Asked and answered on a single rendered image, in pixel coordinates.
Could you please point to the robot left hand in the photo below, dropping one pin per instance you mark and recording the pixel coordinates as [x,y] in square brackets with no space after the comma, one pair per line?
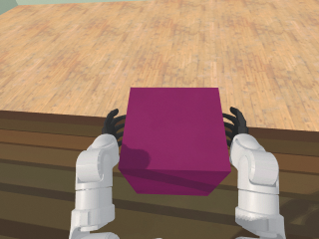
[110,126]

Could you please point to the carton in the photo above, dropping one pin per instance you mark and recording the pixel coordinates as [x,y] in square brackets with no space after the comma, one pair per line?
[174,141]

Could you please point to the right robot forearm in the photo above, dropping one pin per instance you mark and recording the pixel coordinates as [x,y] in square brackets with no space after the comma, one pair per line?
[258,184]

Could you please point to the robot right hand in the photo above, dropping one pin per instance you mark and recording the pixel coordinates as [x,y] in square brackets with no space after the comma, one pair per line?
[239,125]

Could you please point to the left robot forearm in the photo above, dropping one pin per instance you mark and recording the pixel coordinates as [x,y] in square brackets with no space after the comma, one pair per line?
[94,206]

